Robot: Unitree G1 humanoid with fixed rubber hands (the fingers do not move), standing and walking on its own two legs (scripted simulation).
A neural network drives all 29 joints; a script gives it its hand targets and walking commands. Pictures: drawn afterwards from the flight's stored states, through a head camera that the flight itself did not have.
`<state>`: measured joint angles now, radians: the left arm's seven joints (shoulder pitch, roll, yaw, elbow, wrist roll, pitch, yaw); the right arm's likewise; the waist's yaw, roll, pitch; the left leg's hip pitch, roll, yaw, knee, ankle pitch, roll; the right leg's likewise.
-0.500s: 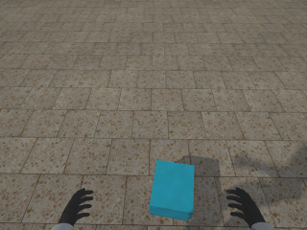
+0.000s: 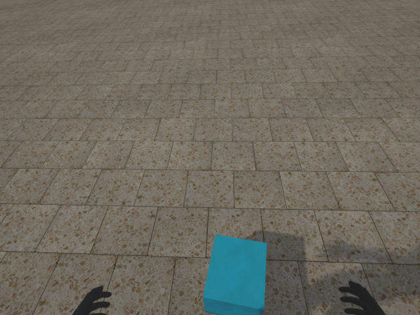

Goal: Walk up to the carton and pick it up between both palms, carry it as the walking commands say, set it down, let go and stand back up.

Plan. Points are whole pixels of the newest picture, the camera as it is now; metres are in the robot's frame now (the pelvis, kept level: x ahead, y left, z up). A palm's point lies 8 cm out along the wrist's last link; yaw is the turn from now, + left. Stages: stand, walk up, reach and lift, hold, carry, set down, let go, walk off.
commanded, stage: stand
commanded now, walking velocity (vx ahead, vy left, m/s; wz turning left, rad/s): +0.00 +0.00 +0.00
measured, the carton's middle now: (236, 277) +0.45 -0.08 -0.67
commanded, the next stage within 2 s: none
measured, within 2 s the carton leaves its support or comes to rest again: neither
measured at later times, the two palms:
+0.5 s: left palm out of the picture +0.15 +0.30 -0.08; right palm (371, 311) +0.16 -0.29 -0.08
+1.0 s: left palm out of the picture +0.06 +0.33 -0.09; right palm out of the picture +0.06 -0.28 -0.10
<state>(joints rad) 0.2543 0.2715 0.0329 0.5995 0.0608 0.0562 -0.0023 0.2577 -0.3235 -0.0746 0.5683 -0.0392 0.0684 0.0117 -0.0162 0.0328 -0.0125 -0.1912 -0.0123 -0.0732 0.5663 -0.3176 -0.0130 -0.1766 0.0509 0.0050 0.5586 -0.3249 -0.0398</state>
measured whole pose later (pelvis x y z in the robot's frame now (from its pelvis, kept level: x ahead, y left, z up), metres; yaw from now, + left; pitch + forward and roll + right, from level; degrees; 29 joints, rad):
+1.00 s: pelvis -0.01 +0.03 +0.01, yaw +0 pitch -3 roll +0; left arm 0.20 0.36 0.02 1.00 0.03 0.00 0.00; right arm 0.22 -0.40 0.00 0.97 -0.03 -0.02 -0.01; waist 0.00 0.01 0.01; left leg -0.13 -0.05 -0.06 0.39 -0.20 0.02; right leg -0.13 0.01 0.02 0.40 -0.22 0.00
